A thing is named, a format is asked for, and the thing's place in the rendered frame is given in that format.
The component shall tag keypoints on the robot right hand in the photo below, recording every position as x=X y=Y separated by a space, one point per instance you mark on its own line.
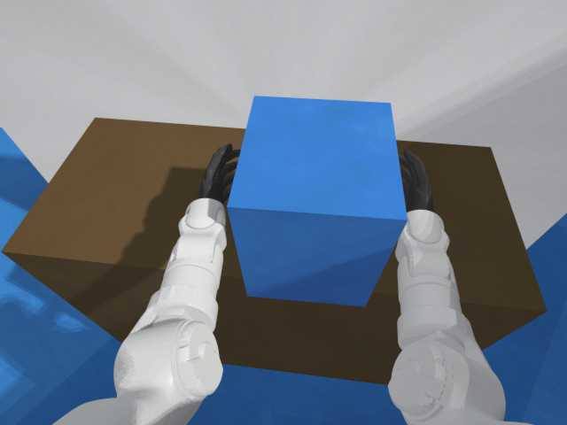
x=417 y=188

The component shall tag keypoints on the right robot forearm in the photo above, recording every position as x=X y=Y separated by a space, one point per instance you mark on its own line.
x=430 y=306

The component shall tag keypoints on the pedestal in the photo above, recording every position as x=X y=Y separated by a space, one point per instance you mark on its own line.
x=102 y=232

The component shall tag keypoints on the robot left hand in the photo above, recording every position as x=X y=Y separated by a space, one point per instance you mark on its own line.
x=214 y=182

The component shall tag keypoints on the left robot upper arm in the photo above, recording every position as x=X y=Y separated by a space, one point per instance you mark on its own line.
x=162 y=376

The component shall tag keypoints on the carton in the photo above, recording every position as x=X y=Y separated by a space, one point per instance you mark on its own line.
x=317 y=204

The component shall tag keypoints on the left robot forearm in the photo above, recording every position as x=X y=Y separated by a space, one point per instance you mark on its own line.
x=193 y=273

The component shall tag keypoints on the right robot upper arm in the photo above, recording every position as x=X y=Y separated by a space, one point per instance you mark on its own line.
x=433 y=384

